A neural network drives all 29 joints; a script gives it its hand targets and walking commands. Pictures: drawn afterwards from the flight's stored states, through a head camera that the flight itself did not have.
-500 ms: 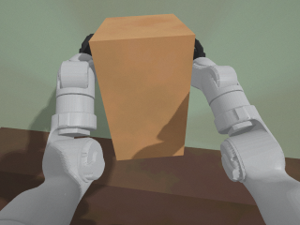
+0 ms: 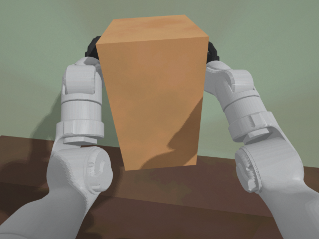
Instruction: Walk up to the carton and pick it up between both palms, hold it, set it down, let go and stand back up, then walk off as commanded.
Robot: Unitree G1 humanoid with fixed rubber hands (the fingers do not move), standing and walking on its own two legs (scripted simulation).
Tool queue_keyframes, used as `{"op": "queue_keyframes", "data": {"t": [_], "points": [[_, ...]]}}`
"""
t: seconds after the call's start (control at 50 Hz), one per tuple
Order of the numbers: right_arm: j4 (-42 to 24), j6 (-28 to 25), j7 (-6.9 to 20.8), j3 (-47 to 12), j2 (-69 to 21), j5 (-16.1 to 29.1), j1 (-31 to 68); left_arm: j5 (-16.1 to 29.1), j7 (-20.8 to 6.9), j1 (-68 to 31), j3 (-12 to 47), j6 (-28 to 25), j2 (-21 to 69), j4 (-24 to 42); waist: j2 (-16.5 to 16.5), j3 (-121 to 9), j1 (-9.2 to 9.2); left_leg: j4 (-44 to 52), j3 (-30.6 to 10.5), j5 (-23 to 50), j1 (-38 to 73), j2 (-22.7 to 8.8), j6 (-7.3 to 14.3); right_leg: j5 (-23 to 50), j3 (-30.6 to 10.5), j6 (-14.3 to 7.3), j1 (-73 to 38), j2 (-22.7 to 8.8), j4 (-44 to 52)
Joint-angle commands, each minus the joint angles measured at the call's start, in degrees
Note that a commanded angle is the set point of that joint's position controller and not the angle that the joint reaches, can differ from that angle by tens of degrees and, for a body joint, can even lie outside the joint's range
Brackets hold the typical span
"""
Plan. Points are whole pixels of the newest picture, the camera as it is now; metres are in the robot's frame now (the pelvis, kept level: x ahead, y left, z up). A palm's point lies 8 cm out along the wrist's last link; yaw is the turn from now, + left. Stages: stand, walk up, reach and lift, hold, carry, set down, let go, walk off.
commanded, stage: hold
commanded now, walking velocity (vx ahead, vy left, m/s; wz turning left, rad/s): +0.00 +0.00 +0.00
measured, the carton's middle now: (155, 92) +0.36 -0.01 +0.28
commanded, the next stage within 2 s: none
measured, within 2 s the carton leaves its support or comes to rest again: neither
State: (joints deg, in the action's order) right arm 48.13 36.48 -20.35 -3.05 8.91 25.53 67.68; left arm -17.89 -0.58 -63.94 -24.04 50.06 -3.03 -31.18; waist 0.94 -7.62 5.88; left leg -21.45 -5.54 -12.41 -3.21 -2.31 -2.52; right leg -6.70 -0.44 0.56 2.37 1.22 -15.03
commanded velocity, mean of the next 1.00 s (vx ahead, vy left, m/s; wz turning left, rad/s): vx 0.00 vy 0.00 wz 0.00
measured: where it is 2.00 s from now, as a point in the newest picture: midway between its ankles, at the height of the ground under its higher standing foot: outside the picture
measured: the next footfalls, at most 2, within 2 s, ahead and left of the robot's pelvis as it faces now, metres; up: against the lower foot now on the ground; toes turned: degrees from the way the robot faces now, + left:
none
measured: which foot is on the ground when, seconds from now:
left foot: down 0.00-1.00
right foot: down 0.00-1.00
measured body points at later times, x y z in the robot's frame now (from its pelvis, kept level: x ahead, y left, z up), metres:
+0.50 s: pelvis +0.00 +0.00 +0.00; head -0.10 +0.01 +0.44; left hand +0.39 +0.13 +0.34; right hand +0.38 -0.14 +0.33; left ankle +0.00 +0.14 -0.75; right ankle +0.02 -0.13 -0.75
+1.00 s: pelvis +0.00 +0.00 +0.00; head -0.10 +0.01 +0.44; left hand +0.39 +0.13 +0.34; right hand +0.38 -0.14 +0.33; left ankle +0.00 +0.14 -0.75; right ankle +0.02 -0.13 -0.75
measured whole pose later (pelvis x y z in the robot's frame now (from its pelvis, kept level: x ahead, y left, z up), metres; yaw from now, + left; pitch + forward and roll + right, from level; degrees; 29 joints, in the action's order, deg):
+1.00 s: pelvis +0.00 +0.00 +0.00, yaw +1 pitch -6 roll -2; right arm 48.9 37.1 -20.6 -2.5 8.7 25.1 68.5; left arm -17.5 -0.7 -65.0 -23.7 49.7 -3.9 -33.0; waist 0.7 -8.2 6.1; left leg -21.4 -5.9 -12.1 -3.8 -2.2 -2.6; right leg -7.0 -0.4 0.4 2.7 1.3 -15.3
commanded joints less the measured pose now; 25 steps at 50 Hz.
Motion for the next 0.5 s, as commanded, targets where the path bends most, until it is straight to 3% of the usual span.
{"op": "queue_keyframes", "data": {"t": [0.0,0.02,0.04,0.06,0.08,0.12,0.14,0.16,0.18,0.22,0.24,0.26,0.28,0.3,0.32,0.36,0.4,0.42,0.44,0.48], "points": [[-20.1,-2.1,6.9,-8.8,-39.7,8.5,47.5,9.7,-7.9,-39.4,18.6,-3.9,35.7,4.9,1.3,-19.7,0.6,3.3,5.2,11.5,-5.3,5.0,-1.6,9.5,1.4,1.4,-12.9,4.9,-1.3],[-18.7,-1.8,6.9,-8.8,-39.7,8.7,48.4,9.1,-7.5,-39.3,17.1,-3.9,35.2,3.0,1.4,-17.9,-0.66,3.2,4.9,11.5,-5.7,4.9,-1.4,8.2,1.6,1.3,-12.0,4.9,-1.1],[-16.7,-1.2,6.8,-7.8,-39.5,8.0,47.5,8.9,-7.7,-40.7,16.4,-4.0,35.0,1.8,-0.6,-15.4,0.34,3.5,5.1,9.2,-6.3,5.2,-1.4,5.9,1.2,1.5,-10.3,4.6,-0.2],[-14.7,-1.3,7.2,-7.0,-39.8,7.4,47.4,8.5,-7.8,-42.0,16.2,-4.3,34.8,1.5,1.1,-14.7,0.53,4.5,5.1,6.4,-7.3,4.7,-0.9,4.1,1.5,1.5,-10.3,4.9,-0.5],[-18.1,-1.8,7.1,-7.5,-40.3,7.5,47.3,10.0,-7.8,-41.1,18.2,-4.6,34.9,3.6,0.5,-17.8,0.74,4.0,5.6,8.8,-6.3,5.2,-1.0,6.8,1.4,2.1,-10.9,4.7,-0.7],[-16.0,-1.2,6.9,-7.9,-39.1,8.3,47.4,8.3,-7.7,-38.9,15.7,-3.5,34.5,1.1,2.0,-15.5,-0.79,3.7,5.1,9.6,-6.3,5.1,-1.3,6.6,0.9,1.4,-11.5,4.6,-0.5],[-15.9,-1.4,6.8,-7.1,-39.0,7.5,48.5,8.3,-7.9,-39.3,15.2,-3.7,35.0,-0.6,0.2,-14.1,-0.34,4.5,5.3,7.6,-7.8,4.8,-0.7,5.2,1.2,1.5,-10.6,4.6,-0.4],[-15.6,-1.4,7.0,-7.3,-39.8,7.1,47.6,8.8,-8.1,-40.6,16.0,-4.3,34.1,1.1,-0.2,-15.6,-0.19,4.5,5.5,7.1,-7.9,4.9,-0.7,5.3,1.3,1.8,-11.3,4.6,-0.7],[-20.6,-2.1,6.9,-8.1,-40.0,8.4,48.4,10.2,-7.8,-40.9,18.2,-4.7,35.3,5.7,1.2,-20.4,0.78,3.2,5.5,10.8,-5.4,5.1,-1.4,9.2,1.4,1.8,-12.0,4.5,-1.1],[-16.3,-1.1,6.5,-7.5,-38.7,8.2,47.5,8.2,-7.7,-38.2,16.2,-3.4,34.9,0.9,2.1,-15.6,-0.18,3.1,5.4,9.8,-5.8,5.2,-1.7,6.6,1.5,1.4,-10.7,4.7,-0.3],[-12.9,-0.9,6.5,-5.5,-38.4,6.8,46.8,8.0,-8.4,-39.9,14.8,-3.3,33.0,-3.7,-0.3,-11.6,1.24,4.8,5.5,4.6,-8.1,5.1,-0.6,2.7,1.1,1.6,-9.5,4.3,0.3],[-16.5,-1.5,7.0,-6.7,-39.9,6.9,48.0,8.4,-8.3,-40.2,14.7,-4.0,33.4,-0.8,0.2,-15.6,-0.1,5.4,5.4,5.5,-8.3,4.6,0.1,4.2,1.3,1.9,-12.0,4.6,-0.9],[-18.2,-1.8,7.0,-8.3,-40.1,8.5,48.4,9.1,-7.9,-38.6,16.0,-4.1,34.4,1.9,0.6,-18.4,-0.97,3.8,5.4,10.0,-7.0,4.8,-0.9,7.9,1.3,1.7,-11.9,4.6,-1.3],[-19.7,-1.7,6.5,-7.9,-40.2,9.1,47.7,10.7,-7.8,-39.6,18.4,-4.6,35.8,4.6,0.0,-20.4,0.56,2.4,4.8,12.6,-4.8,5.0,-1.5,10.0,1.3,1.9,-11.0,4.4,-1.1],[-18.3,-1.3,6.4,-8.3,-39.1,8.8,49.7,9.3,-7.6,-40.5,16.3,-3.9,34.6,1.9,0.5,-17.5,0.03,2.4,5.0,11.7,-4.9,5.5,-1.7,8.6,1.5,1.8,-10.7,4.5,-0.4],[-16.2,-1.6,6.7,-6.4,-39.1,7.3,49.2,9.3,-8.2,-42.3,16.4,-4.1,34.6,0.2,1.4,-15.8,1.3,4.6,5.4,6.0,-7.4,4.9,-0.8,4.3,1.3,1.7,-10.3,4.6,-0.8],[-19.2,-1.6,6.5,-7.6,-39.6,8.4,48.1,10.3,-7.9,-39.8,17.5,-4.2,35.0,2.6,0.3,-19.7,0.52,3.0,5.2,10.0,-5.8,5.1,-1.3,8.5,1.1,1.9,-11.1,4.4,-1.2],[-17.8,-1.1,6.4,-8.0,-39.6,8.6,48.9,9.0,-7.8,-39.2,16.0,-3.7,34.7,0.5,1.1,-17.3,-0.3,3.4,5.0,9.4,-6.2,5.0,-1.1,6.9,1.2,1.7,-11.5,4.6,-0.8],[-15.4,-0.9,6.8,-7.2,-39.8,8.3,47.9,8.6,-7.8,-41.1,15.9,-4.0,34.2,0.9,2.1,-15.6,0.18,3.7,5.2,7.9,-6.8,5.1,-1.3,5.7,1.1,1.6,-10.8,4.4,-0.6],[-15.6,-1.2,7.0,-6.8,-39.9,7.8,47.6,8.9,-8.1,-40.7,16.1,-4.1,34.6,1.1,1.5,-15.8,-0.2,4.4,5.0,7.5,-7.7,4.7,-1.2,5.3,1.0,1.4,-11.0,4.6,-0.9]]}}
